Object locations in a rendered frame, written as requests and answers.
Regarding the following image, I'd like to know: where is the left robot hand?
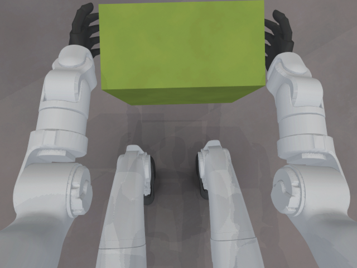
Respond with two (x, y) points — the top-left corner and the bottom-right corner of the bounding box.
(69, 3), (100, 58)

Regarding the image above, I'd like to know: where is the robot right upper arm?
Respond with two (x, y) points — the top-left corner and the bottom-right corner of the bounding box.
(271, 164), (357, 268)

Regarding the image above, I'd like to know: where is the carton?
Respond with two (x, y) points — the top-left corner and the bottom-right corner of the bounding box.
(99, 0), (266, 106)

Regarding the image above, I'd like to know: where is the robot left upper arm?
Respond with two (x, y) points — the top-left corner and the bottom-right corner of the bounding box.
(0, 163), (93, 268)

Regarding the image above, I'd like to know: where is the left robot forearm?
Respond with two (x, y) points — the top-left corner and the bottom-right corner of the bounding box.
(13, 45), (97, 212)

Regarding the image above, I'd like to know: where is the right robot forearm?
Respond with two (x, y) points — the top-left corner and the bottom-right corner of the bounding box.
(266, 52), (350, 204)

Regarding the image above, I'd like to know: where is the right robot hand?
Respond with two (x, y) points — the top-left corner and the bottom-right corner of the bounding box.
(264, 9), (294, 71)

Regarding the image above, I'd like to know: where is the left robot thigh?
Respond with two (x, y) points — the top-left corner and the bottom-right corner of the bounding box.
(96, 151), (151, 268)

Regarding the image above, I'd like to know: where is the right robot shin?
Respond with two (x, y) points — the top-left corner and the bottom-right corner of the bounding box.
(202, 140), (231, 189)

